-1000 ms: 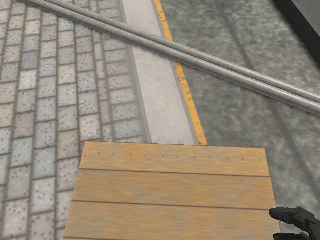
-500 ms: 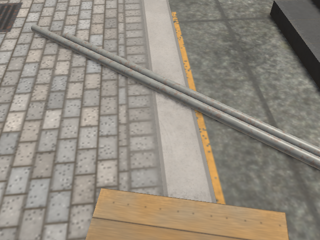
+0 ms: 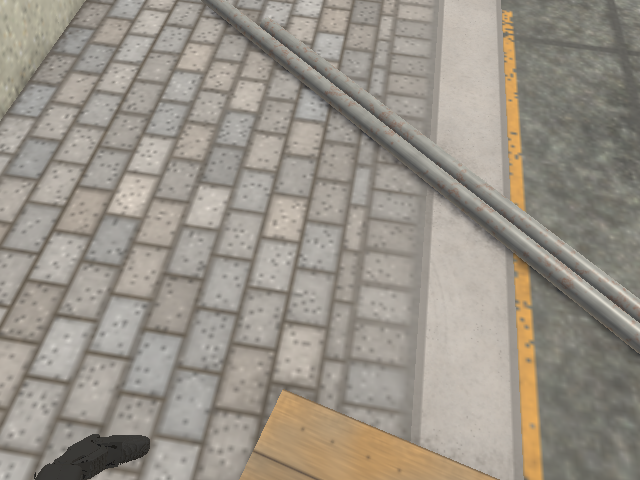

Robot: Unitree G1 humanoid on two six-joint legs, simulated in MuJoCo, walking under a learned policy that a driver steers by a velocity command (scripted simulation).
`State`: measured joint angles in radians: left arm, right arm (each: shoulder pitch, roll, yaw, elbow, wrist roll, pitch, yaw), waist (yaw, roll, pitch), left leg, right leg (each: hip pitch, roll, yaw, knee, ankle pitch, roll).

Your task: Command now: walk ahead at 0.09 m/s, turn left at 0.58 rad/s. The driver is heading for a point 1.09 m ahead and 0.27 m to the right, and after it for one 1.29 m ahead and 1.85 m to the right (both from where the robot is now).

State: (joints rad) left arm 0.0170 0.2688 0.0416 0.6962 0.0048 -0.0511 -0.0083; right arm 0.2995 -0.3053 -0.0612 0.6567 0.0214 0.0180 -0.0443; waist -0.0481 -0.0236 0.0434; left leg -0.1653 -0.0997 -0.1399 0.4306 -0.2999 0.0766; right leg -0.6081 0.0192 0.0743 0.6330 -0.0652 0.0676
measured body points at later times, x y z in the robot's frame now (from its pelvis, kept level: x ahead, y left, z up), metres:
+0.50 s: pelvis +0.15 +0.01 +0.00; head +0.16 +0.02 +0.45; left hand +0.25 +0.28 -0.12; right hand +0.29 -0.26 -0.09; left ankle +0.18 +0.13 -0.74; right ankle +0.16 -0.11 -0.73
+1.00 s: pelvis +0.37 -0.09 -0.03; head +0.42 -0.11 +0.42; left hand +0.67 +0.06 -0.10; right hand +0.29 -0.36 -0.15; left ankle +0.25 +0.11 -0.64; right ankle +0.41 -0.19 -0.74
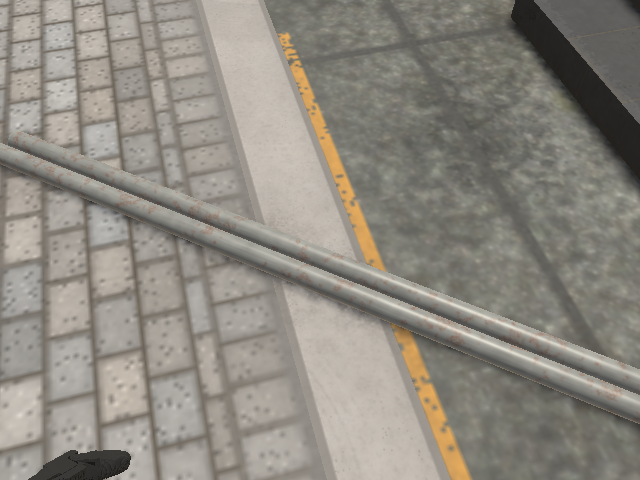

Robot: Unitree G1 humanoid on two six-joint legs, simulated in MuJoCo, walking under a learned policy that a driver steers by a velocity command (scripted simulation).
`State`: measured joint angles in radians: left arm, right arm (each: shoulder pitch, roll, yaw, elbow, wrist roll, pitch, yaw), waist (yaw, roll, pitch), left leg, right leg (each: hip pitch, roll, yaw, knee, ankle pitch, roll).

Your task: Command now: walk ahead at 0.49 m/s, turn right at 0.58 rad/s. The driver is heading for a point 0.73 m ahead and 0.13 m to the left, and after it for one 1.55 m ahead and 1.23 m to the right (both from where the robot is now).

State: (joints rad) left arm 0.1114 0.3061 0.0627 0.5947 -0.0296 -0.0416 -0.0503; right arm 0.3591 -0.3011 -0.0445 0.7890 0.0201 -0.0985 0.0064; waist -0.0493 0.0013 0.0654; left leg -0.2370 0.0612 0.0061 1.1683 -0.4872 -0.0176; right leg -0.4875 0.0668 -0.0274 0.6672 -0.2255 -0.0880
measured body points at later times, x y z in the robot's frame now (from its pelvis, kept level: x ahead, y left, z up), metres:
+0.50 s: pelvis +0.32 +0.06 -0.04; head +0.35 +0.07 +0.41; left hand +0.36 +0.34 -0.16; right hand +0.50 -0.20 -0.12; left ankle +0.40 +0.13 -0.76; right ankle +0.12 -0.08 -0.65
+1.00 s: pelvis +0.61 +0.05 -0.03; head +0.63 +0.06 +0.42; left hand +0.73 +0.35 -0.12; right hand +0.73 -0.20 -0.16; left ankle +0.44 +0.14 -0.68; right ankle +0.71 -0.02 -0.76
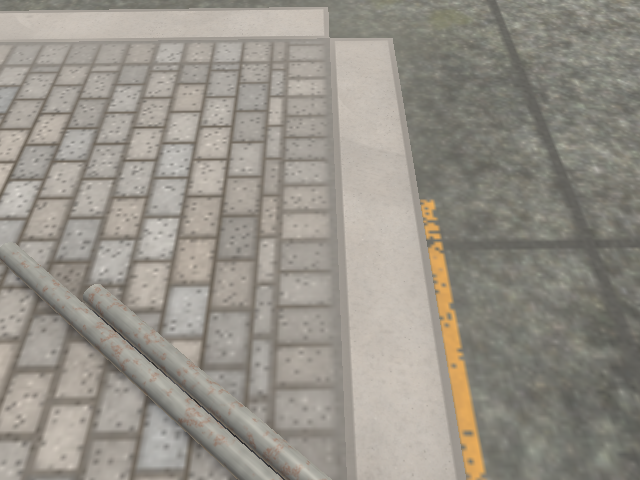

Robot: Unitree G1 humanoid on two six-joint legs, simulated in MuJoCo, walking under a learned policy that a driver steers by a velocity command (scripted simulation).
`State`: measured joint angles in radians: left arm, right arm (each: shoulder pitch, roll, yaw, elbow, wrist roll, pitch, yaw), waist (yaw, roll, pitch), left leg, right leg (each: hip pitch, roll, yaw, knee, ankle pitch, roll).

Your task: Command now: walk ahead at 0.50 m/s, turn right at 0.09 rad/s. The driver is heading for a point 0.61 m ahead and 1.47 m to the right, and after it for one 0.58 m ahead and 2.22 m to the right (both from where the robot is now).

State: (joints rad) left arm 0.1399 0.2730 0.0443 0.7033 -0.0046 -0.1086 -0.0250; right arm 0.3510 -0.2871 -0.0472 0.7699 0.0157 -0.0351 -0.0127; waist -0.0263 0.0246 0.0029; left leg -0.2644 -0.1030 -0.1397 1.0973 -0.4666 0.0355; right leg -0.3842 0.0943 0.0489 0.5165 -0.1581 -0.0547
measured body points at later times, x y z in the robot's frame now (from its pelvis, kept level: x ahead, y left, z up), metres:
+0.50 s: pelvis +0.25 +0.02 +0.01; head +0.27 +0.02 +0.46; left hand +0.38 +0.29 -0.11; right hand +0.34 -0.27 -0.08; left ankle +0.27 +0.16 -0.73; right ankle +0.16 -0.07 -0.61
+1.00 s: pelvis +0.48 -0.13 +0.02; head +0.50 -0.17 +0.46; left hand +0.70 +0.05 -0.08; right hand +0.49 -0.45 -0.08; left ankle +0.52 +0.06 -0.63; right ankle +0.47 -0.20 -0.73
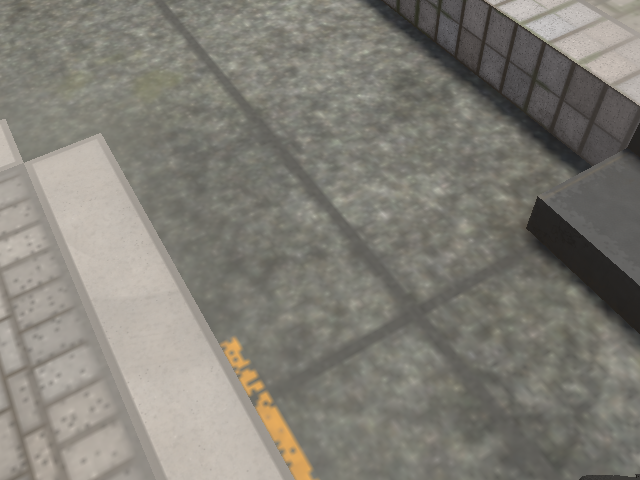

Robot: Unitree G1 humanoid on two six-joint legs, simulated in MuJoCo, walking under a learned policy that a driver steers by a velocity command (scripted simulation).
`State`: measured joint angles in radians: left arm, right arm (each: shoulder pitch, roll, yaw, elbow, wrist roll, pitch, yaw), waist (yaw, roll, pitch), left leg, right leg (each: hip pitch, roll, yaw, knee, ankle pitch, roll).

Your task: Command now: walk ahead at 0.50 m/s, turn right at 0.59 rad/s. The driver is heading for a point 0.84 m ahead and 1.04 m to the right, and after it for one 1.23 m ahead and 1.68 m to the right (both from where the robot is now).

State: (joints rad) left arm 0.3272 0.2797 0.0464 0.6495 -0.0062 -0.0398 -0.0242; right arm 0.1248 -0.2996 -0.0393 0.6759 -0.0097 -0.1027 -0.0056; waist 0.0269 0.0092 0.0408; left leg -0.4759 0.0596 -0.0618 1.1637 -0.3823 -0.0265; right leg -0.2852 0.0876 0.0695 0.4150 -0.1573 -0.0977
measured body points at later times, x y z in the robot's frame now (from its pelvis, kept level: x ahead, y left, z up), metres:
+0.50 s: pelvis +0.25 +0.05 +0.00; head +0.28 +0.06 +0.45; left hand +0.45 +0.29 -0.11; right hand +0.27 -0.24 -0.10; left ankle +0.29 +0.15 -0.74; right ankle +0.21 -0.09 -0.66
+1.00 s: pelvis +0.47 -0.10 -0.01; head +0.51 -0.14 +0.44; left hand +0.73 +0.07 -0.11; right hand +0.41 -0.39 -0.13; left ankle +0.52 +0.05 -0.66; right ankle +0.47 -0.18 -0.74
